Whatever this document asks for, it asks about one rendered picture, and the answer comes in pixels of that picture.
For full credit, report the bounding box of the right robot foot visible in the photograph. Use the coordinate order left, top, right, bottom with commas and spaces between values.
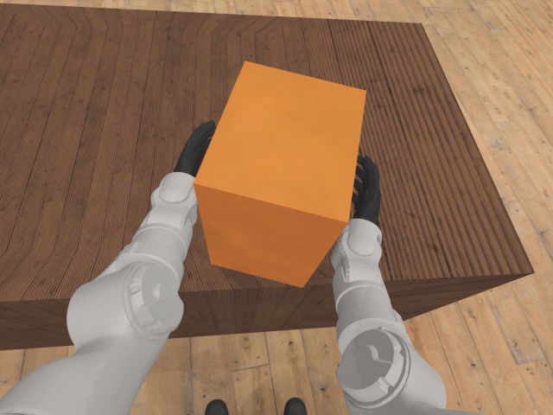
283, 398, 307, 415

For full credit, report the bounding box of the pedestal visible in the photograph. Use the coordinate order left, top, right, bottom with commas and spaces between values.
0, 3, 535, 351

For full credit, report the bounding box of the robot right hand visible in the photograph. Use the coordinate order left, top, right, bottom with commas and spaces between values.
352, 155, 381, 225

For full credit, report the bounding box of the robot right upper arm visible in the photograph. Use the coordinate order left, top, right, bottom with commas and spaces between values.
336, 329, 484, 415

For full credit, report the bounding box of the carton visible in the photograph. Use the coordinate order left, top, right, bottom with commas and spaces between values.
194, 61, 366, 288

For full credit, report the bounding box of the left robot forearm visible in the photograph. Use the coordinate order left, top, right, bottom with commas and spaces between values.
67, 172, 198, 340

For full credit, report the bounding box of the right robot forearm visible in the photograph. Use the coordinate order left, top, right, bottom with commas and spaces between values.
331, 219, 416, 356

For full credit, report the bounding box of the robot left hand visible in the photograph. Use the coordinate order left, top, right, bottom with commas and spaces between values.
174, 120, 217, 178

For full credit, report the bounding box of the robot left upper arm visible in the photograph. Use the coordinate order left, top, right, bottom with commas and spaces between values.
0, 263, 184, 415

